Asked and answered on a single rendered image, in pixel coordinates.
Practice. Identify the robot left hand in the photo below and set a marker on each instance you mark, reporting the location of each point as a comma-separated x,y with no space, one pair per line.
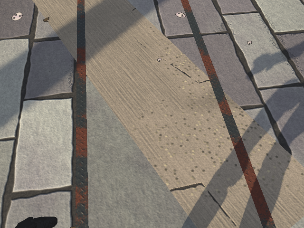
41,222

